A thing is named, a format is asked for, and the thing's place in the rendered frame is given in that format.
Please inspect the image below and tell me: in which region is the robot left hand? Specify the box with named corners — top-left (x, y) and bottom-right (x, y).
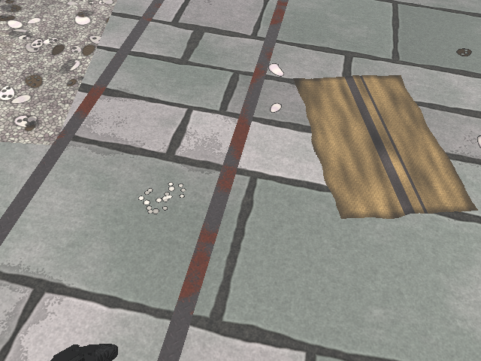
top-left (51, 344), bottom-right (118, 361)

